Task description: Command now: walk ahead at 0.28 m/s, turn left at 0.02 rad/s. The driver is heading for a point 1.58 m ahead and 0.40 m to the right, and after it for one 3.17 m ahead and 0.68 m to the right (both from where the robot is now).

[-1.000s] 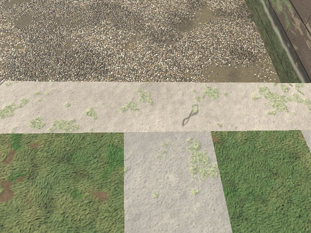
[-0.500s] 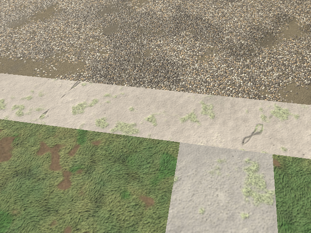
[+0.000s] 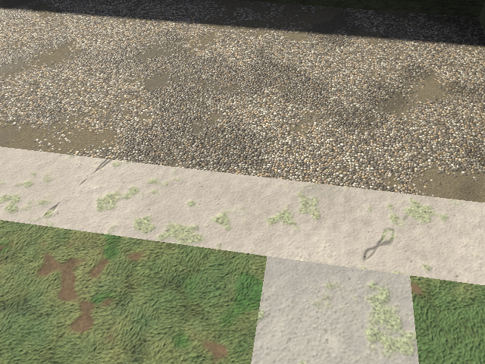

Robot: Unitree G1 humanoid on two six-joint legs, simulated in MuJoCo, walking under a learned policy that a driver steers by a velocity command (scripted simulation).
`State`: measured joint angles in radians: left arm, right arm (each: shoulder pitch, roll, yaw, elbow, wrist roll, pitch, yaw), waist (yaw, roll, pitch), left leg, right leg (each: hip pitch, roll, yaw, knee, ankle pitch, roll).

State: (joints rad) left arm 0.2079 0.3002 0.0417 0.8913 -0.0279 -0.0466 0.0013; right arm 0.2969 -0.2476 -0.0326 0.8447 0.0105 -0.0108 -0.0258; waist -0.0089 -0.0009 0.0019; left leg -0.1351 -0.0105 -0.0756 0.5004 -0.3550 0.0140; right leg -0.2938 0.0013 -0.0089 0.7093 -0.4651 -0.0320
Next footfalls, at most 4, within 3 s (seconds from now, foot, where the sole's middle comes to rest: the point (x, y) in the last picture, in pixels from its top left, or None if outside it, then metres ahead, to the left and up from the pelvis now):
0.56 left None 0.42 0.11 -0.77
1.08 right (305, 317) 0.68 -0.16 -0.77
1.54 left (269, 241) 0.95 -0.06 -0.77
1.92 right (352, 254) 0.90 -0.33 -0.77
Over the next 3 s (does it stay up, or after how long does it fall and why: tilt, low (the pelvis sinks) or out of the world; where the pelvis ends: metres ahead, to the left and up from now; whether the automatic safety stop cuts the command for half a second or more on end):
stays up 1.00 -0.28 0.00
